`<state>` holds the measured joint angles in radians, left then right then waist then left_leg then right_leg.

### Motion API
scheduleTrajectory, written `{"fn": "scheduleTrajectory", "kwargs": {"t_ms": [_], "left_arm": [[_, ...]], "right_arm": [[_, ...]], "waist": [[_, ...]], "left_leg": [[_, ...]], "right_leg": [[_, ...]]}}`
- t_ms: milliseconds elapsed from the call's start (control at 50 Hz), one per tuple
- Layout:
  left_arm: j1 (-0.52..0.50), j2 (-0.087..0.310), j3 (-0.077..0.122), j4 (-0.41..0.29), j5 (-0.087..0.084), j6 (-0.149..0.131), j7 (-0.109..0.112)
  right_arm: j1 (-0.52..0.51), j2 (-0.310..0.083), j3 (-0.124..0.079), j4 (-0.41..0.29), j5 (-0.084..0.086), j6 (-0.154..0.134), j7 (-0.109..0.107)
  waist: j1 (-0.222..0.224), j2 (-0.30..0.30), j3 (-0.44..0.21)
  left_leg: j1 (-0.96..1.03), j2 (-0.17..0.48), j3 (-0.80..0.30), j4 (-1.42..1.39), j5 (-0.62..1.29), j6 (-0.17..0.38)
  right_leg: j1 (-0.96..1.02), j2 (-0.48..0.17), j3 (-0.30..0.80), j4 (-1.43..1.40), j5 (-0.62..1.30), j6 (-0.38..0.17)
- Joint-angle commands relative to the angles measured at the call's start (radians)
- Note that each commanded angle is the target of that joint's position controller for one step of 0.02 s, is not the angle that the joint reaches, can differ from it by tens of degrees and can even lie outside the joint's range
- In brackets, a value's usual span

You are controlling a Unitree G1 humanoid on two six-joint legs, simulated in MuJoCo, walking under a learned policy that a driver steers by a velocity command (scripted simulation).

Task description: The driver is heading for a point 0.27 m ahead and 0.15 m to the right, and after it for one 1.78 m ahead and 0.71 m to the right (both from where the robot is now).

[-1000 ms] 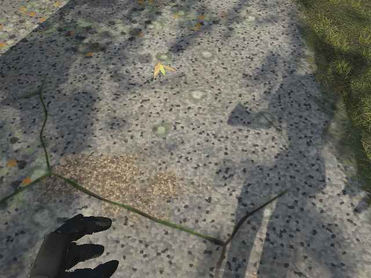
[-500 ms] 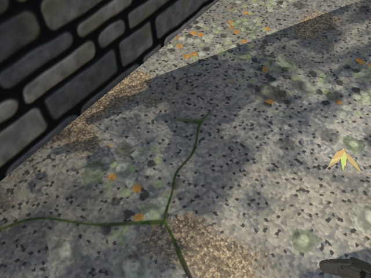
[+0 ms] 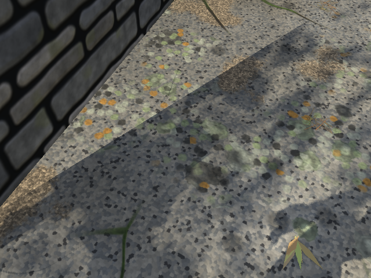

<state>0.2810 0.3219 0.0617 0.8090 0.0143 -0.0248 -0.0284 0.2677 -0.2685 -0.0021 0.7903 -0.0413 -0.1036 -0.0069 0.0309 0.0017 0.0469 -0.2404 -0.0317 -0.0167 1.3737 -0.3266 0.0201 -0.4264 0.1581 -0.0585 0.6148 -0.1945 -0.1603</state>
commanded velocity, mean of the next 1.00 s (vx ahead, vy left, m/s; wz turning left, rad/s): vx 1.00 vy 0.00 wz -0.85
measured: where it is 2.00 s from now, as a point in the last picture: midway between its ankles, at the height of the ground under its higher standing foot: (355, 78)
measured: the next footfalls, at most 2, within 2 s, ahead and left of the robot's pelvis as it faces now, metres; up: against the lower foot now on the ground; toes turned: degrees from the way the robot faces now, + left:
left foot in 0.32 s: +0.55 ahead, +0.13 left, +0.00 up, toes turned -19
right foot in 0.78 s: +0.82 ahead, -0.23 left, +0.00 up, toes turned -45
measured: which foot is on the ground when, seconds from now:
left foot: up 0.00-0.30, down 0.32-0.76, up 0.78-1.00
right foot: down 0.00-0.32, up 0.34-0.76, down 0.78-1.00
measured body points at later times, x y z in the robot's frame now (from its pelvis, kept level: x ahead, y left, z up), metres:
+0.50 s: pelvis +0.48 +0.01 +0.02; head +0.50 +0.01 +0.47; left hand +0.74 +0.22 -0.07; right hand +0.42 -0.29 -0.08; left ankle +0.51 +0.14 -0.71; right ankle +0.39 -0.06 -0.61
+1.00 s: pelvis +0.86 -0.24 +0.02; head +0.89 -0.25 +0.47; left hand +1.08 -0.05 -0.12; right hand +0.81 -0.53 -0.06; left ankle +1.08 -0.21 -0.65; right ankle +0.80 -0.20 -0.71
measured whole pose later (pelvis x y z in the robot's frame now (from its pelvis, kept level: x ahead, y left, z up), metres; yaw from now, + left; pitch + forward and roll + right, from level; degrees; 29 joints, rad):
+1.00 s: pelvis +0.86 -0.24 +0.02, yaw -49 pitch +0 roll -2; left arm 0.44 0.30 0.05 0.85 0.01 -0.06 0.00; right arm 0.14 -0.24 0.02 0.63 -0.05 -0.06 0.02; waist 0.03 0.00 0.03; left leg -0.71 0.17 -0.04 1.01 -0.23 -0.04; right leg -0.06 0.21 0.04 0.36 -0.30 -0.17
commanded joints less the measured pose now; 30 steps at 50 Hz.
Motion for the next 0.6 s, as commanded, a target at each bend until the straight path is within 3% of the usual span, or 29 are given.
{"fn": "scheduleTrajectory", "kwargs": {"t_ms": [20, 40, 80, 120, 160, 200, 240, 260, 280, 300, 320, 340, 360, 380, 400, 420, 440, 480, 500, 560, 600], "left_arm": [[0.142, 0.117, 0.038, 0.0, -0.006, -0.012, 0.022], [0.124, 0.107, 0.03, -0.005, -0.007, -0.021, 0.022], [0.106, 0.136, 0.036, -0.019, -0.012, -0.042, 0.016], [0.098, 0.146, 0.044, -0.032, -0.011, -0.052, 0.016], [0.114, 0.156, 0.054, -0.034, -0.02, -0.055, 0.009], [0.148, 0.171, 0.064, -0.028, -0.03, -0.056, 0.005], [0.158, 0.182, 0.071, -0.029, -0.027, -0.05, 0.014], [0.151, 0.196, 0.075, -0.032, -0.023, -0.049, 0.02], [0.14, 0.223, 0.08, -0.035, -0.013, -0.048, 0.021], [0.091, 0.246, 0.083, -0.045, -0.008, -0.051, 0.018], [0.053, 0.171, 0.062, -0.069, -0.003, -0.064, 0.016], [0.16, -0.014, 0.015, -0.115, -0.043, -0.066, 0.021], [0.145, 0.046, 0.001, -0.133, -0.032, -0.053, 0.024], [0.033, 0.107, 0.013, -0.119, -0.006, -0.037, 0.024], [-0.022, 0.116, 0.016, -0.123, 0.008, -0.028, 0.011], [-0.069, 0.103, 0.016, -0.129, 0.017, -0.018, -0.006], [-0.068, 0.076, 0.01, -0.146, 0.023, -0.004, -0.021], [-0.115, 0.027, -0.007, -0.181, 0.023, 0.022, -0.036], [-0.143, 0.017, -0.014, -0.203, 0.023, 0.029, -0.041], [-0.237, 0.018, -0.029, -0.265, 0.021, 0.032, -0.056], [-0.305, 0.024, -0.037, -0.287, 0.016, 0.032, -0.068]], "right_arm": [[-0.077, -0.115, -0.004, -0.166, -0.024, -0.022, 0.008], [-0.064, -0.104, 0.002, -0.167, -0.035, 0.004, 0.011], [-0.12, -0.093, 0.014, -0.205, -0.038, 0.035, 0.017], [-0.249, -0.079, 0.027, -0.261, -0.019, 0.034, 0.03], [-0.317, -0.06, 0.034, -0.28, 0.002, 0.03, 0.036], [-0.339, -0.075, 0.028, -0.284, 0.013, 0.026, 0.033], [-0.338, -0.102, 0.018, -0.287, 0.012, 0.021, 0.025], [-0.293, -0.126, 0.006, -0.273, 0.011, 0.018, 0.018], [-0.185, -0.17, -0.014, -0.241, 0.013, 0.014, 0.006], [-0.004, -0.204, -0.035, -0.2, 0.015, 0.009, -0.009], [0.221, -0.268, -0.064, -0.163, -0.002, 0.005, -0.032], [0.244, -0.344, -0.083, -0.158, -0.051, 0.006, -0.034], [0.16, -0.326, -0.096, -0.162, -0.028, 0.019, -0.027], [0.064, -0.216, -0.075, -0.176, -0.018, 0.022, -0.023], [0.034, -0.157, -0.061, -0.161, -0.014, 0.024, -0.017], [0.054, -0.136, -0.055, -0.133, -0.017, 0.024, -0.017], [0.08, -0.123, -0.051, -0.101, -0.012, 0.016, -0.018], [0.119, -0.081, -0.042, -0.048, 0.013, -0.002, -0.003], [0.121, -0.079, -0.043, -0.036, 0.02, -0.01, 0.004], [0.079, -0.098, -0.046, -0.022, 0.018, -0.027, 0.008], [0.085, -0.121, -0.051, -0.005, 0.015, -0.031, 0.006]], "waist": [[-0.028, 0.087, -0.031], [-0.06, 0.076, -0.005], [-0.071, 0.039, 0.04], [-0.04, 0.006, 0.081], [0.007, -0.025, 0.064], [0.042, -0.045, 0.021], [0.046, -0.053, -0.006], [0.024, -0.055, -0.042], [-0.029, -0.044, -0.125], [-0.143, -0.033, -0.219], [-0.239, 0.021, -0.344], [-0.143, 0.334, -0.473], [-0.113, 0.364, -0.459], [-0.122, 0.194, -0.272], [-0.115, 0.081, -0.169], [-0.11, 0.044, -0.108], [-0.084, 0.089, -0.078], [-0.059, 0.102, -0.037], [-0.048, 0.099, -0.025], [-0.014, 0.092, 0.021], [-0.015, 0.062, 0.068]], "left_leg": [[-0.464, 0.097, -0.089, -0.009, 0.001, -0.016], [-0.428, 0.116, -0.079, -0.069, -0.018, -0.032], [-0.373, 0.136, -0.029, -0.248, -0.019, -0.059], [-0.303, 0.132, 0.012, -0.468, 0.162, -0.081], [-0.209, 0.101, 0.03, -0.662, 0.368, -0.08], [-0.155, 0.073, 0.028, -0.752, 0.461, -0.066], [-0.129, 0.054, 0.006, -0.843, 0.424, -0.053], [-0.069, 0.031, 0.0, -0.872, 0.368, -0.045], [0.047, 0.004, 0.0, -0.864, 0.262, -0.033], [0.243, 0.024, 0.001, -0.86, 0.197, -0.022], [0.491, 0.179, -0.138, -0.829, -0.061, 0.007], [0.737, 0.502, -0.648, -0.979, -0.381, 0.089], [0.669, 0.522, -0.912, -1.116, -0.561, 0.135], [0.511, 0.453, -0.717, -1.121, -0.526, 0.118], [0.388, 0.405, -0.527, -1.103, -0.307, 0.104], [0.306, 0.356, -0.382, -1.114, -0.123, 0.081], [0.253, 0.339, -0.294, -1.121, -0.025, 0.074], [0.218, 0.319, -0.161, -1.147, 0.142, 0.051], [0.205, 0.319, -0.101, -1.161, 0.227, 0.044], [0.133, 0.278, 0.09, -1.221, 0.397, 0.028], [0.118, 0.245, 0.192, -1.261, 0.472, 0.013]], "right_leg": [[0.332, -0.299, 0.603, -0.383, -0.065, -0.188], [0.236, -0.26, 0.546, -0.4, -0.049, -0.181], [0.076, -0.204, 0.464, -0.454, -0.022, -0.183], [-0.026, -0.161, 0.422, -0.499, 0.043, -0.161], [-0.009, -0.133, 0.396, -0.492, 0.174, -0.109], [0.093, -0.157, 0.417, -0.461, 0.312, -0.076], [0.224, -0.175, 0.443, -0.383, 0.405, -0.045], [0.277, -0.178, 0.453, -0.301, 0.524, -0.024], [0.317, -0.172, 0.445, -0.15, 0.657, -0.001], [0.266, -0.143, 0.423, 0.074, 0.662, 0.021], [0.119, -0.106, 0.373, 0.379, 0.466, 0.03], [-0.194, 0.007, 0.256, 0.697, -0.341, 0.053], [-0.336, -0.066, 0.195, 0.815, -0.27, 0.038], [-0.378, -0.132, 0.165, 0.801, -0.153, 0.039], [-0.36, -0.17, 0.147, 0.749, -0.093, 0.047], [-0.338, -0.197, 0.144, 0.719, -0.082, 0.054], [-0.327, -0.216, 0.144, 0.705, -0.083, 0.063], [-0.363, -0.248, 0.131, 0.697, -0.075, 0.068], [-0.381, -0.255, 0.119, 0.684, -0.053, 0.07], [-0.361, -0.253, 0.073, 0.556, 0.105, 0.073], [-0.306, -0.237, 0.007, 0.38, 0.183, 0.058]]}}
Velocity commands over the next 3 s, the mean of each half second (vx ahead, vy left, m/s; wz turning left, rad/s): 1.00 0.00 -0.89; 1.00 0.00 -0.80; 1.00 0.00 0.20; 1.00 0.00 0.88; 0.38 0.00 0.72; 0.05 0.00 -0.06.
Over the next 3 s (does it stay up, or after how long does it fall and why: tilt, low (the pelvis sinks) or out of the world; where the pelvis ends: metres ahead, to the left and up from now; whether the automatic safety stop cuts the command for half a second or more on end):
stays up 1.96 -0.92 0.02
